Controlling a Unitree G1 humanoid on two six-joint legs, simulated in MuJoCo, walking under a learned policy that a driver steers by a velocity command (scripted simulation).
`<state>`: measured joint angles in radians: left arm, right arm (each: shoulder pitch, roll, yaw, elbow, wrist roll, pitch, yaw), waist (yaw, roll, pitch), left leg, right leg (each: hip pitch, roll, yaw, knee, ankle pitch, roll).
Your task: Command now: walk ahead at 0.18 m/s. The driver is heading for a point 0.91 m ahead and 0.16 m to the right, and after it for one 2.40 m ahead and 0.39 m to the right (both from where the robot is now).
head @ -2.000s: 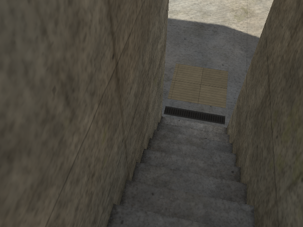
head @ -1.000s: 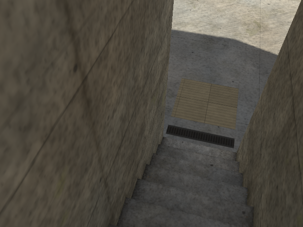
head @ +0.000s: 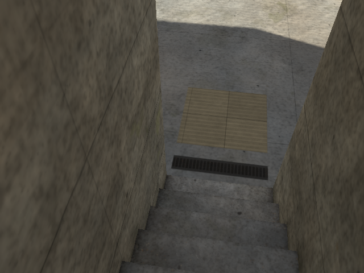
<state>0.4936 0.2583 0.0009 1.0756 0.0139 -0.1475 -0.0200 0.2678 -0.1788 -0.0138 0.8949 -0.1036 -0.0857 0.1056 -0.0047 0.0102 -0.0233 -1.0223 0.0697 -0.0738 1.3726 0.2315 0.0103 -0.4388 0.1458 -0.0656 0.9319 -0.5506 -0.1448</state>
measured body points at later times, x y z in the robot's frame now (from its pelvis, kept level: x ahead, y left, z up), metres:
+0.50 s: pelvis +0.15 +0.03 -0.16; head +0.16 +0.02 +0.29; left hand +0.25 +0.25 -0.28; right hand +0.17 -0.17 -0.31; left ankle +0.20 +0.17 -0.87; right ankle +0.14 -0.08 -0.71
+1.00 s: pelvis +0.26 -0.02 -0.17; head +0.26 -0.02 +0.28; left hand +0.22 +0.24 -0.31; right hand +0.36 -0.28 -0.29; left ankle +0.32 +0.10 -0.79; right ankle +0.16 -0.11 -0.87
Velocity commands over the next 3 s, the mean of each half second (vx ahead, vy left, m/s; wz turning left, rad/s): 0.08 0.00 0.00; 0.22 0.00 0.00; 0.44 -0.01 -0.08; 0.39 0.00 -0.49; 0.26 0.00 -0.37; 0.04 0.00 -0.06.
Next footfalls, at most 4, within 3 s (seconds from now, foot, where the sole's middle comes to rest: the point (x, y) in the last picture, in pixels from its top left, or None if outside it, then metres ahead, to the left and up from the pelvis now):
0.24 left None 0.24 0.17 -0.91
0.40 right None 0.20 -0.11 -0.91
1.28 left None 0.51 0.11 -1.10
1.90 right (234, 266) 0.70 -0.23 -1.29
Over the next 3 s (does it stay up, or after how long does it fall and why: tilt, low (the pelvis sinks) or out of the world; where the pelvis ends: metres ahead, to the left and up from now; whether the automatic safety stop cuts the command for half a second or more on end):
stays up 0.96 -0.11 -0.72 its command is cut before an obstacle after 1.4 s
